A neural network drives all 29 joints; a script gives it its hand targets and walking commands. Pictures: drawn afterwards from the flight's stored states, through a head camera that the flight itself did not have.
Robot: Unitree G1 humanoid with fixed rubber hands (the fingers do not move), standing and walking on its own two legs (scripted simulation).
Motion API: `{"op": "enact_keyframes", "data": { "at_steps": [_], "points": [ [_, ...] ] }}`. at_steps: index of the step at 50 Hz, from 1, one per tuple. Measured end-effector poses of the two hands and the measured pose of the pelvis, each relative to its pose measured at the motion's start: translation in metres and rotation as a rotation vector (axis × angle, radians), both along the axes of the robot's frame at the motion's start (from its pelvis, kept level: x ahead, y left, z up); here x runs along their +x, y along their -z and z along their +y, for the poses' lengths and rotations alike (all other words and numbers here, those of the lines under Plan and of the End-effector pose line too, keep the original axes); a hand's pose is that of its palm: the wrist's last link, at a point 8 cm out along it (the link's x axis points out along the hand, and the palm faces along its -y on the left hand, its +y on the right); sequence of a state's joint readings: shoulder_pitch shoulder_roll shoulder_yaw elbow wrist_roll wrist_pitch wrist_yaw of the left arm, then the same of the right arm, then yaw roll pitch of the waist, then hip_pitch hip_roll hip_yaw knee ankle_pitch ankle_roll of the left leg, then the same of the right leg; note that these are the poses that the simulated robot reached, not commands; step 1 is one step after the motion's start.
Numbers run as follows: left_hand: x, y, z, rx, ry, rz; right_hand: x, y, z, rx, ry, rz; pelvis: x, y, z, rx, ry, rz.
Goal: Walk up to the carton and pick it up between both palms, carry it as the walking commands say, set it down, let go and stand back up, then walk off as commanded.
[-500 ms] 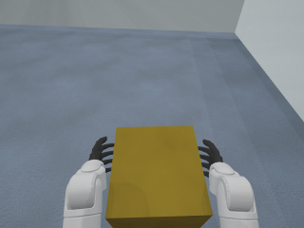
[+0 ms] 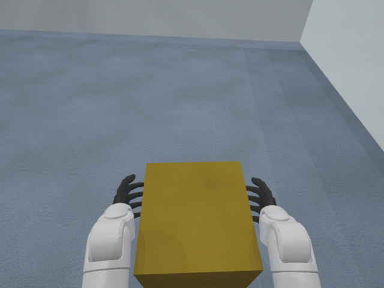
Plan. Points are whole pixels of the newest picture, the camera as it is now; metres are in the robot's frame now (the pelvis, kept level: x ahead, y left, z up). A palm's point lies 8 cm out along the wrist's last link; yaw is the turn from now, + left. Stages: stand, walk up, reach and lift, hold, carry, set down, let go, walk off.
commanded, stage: carry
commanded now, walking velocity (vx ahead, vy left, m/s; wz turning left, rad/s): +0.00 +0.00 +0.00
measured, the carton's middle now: (194, 233) +0.27 +0.00 -0.02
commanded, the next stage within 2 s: none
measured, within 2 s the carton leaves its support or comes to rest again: neither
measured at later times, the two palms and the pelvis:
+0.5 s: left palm (122, 192) +0.30 +0.15 +0.09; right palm (267, 196) +0.28 -0.14 +0.10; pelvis +0.03 +0.01 +0.01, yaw -1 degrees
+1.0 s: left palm (134, 129) +0.50 +0.15 +0.09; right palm (243, 127) +0.50 -0.14 +0.09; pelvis +0.24 +0.00 +0.01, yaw +1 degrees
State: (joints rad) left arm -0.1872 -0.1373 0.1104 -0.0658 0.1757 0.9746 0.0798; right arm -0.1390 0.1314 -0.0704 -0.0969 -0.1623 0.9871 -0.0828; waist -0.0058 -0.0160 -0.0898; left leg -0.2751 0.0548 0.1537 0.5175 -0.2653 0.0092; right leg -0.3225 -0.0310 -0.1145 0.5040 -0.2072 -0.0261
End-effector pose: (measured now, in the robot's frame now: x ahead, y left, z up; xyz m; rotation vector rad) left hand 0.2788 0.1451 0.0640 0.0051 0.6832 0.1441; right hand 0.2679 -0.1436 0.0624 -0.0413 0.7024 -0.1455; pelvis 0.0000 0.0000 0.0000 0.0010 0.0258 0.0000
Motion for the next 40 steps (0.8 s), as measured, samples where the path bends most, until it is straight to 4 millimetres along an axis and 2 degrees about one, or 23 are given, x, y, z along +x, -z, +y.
{"op": "enact_keyframes", "data": {
  "at_steps": [12,16,20,23,27,33,37,40],
  "points": [
    [-0.005,0.005,-0.003,0.027,0.02,-0.015,-0.007,0.008,-0.003,0.006,0.007,-0.013,-0.002,0.0,0.0,0.005,0.011,-0.007],
    [-0.009,-0.015,-0.008,-0.021,0.022,-0.04,-0.013,-0.011,-0.004,0.048,0.035,-0.037,0.001,-0.002,0.0,0.0,0.009,-0.003],
    [-0.001,-0.027,-0.006,-0.043,0.023,-0.034,-0.006,-0.029,-0.003,0.035,0.043,-0.031,0.013,-0.005,0.002,-0.002,-0.001,0.015],
    [0.012,-0.03,-0.002,-0.05,0.03,-0.013,0.006,-0.036,0.001,0.021,0.046,-0.012,0.026,-0.007,0.007,-0.001,0.008,0.025],
    [0.036,-0.034,0.0,-0.037,0.048,0.011,0.024,-0.036,0.003,0.034,0.065,0.012,0.044,-0.009,0.014,-0.019,0.032,0.047],
    [0.083,-0.042,-0.016,-0.031,0.082,0.002,0.059,-0.039,-0.011,0.055,0.109,0.002,0.082,-0.013,0.009,-0.05,0.053,0.062],
    [0.117,-0.032,-0.03,-0.037,0.078,-0.034,0.095,-0.03,-0.026,0.048,0.105,-0.035,0.113,0.003,-0.006,-0.034,0.022,0.034],
    [0.132,-0.016,-0.029,-0.012,0.061,0.014,0.121,-0.017,-0.026,0.066,0.087,0.013,0.137,0.006,-0.012,-0.055,0.006,0.027]
  ]
}}
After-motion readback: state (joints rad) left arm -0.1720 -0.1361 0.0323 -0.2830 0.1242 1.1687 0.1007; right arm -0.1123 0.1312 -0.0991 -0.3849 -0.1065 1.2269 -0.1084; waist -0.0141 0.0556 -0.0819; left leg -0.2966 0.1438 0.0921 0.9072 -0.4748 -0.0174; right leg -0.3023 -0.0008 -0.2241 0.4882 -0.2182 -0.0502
